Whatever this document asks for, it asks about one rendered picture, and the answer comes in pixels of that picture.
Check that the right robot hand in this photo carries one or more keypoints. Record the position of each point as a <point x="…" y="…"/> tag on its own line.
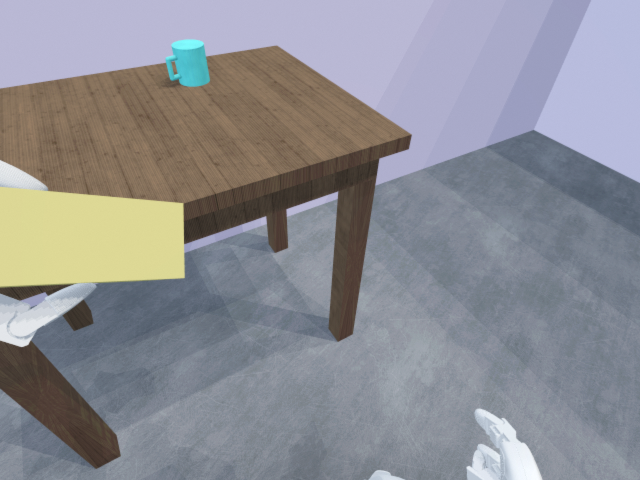
<point x="515" y="461"/>

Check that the left robot hand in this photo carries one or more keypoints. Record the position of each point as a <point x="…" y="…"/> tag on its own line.
<point x="19" y="323"/>

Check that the robot right shin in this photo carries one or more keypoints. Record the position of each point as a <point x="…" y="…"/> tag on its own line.
<point x="380" y="472"/>

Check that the sponge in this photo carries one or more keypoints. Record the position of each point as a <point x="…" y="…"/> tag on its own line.
<point x="57" y="238"/>

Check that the table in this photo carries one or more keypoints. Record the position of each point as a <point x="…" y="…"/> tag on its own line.
<point x="265" y="134"/>

